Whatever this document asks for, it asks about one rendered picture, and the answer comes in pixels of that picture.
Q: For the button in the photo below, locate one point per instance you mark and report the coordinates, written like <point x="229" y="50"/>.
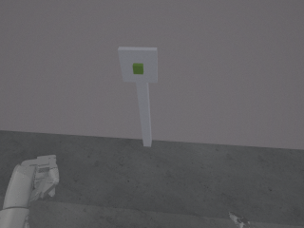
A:
<point x="138" y="68"/>

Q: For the robot left forearm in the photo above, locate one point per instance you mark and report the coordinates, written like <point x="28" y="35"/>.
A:
<point x="15" y="217"/>

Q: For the robot right hand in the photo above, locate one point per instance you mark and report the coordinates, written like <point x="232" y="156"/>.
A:
<point x="240" y="221"/>

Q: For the robot left hand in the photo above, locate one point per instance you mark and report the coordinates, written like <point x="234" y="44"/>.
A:
<point x="41" y="173"/>

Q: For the panel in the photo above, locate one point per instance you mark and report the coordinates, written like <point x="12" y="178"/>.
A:
<point x="148" y="57"/>

